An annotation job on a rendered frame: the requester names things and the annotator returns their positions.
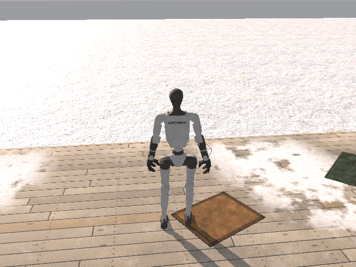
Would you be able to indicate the right robot hand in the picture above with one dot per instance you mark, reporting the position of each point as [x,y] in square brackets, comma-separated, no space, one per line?
[207,166]

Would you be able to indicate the humanoid robot head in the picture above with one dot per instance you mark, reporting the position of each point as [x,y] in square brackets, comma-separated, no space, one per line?
[176,96]

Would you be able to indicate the robot right upper arm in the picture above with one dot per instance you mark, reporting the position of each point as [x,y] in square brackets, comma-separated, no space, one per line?
[197,126]

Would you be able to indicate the robot left upper arm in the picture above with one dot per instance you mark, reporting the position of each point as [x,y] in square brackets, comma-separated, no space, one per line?
[157,127]

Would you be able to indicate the right robot forearm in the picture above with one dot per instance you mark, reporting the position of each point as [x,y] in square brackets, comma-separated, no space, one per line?
[203,149]

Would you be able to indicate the left robot hand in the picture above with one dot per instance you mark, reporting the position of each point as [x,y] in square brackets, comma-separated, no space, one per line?
[149,164]

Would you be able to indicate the right robot foot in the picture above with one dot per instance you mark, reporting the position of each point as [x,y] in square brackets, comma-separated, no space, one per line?
[188,220]

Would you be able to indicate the left robot forearm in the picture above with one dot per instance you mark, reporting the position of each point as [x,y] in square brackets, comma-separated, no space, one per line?
[152,150]

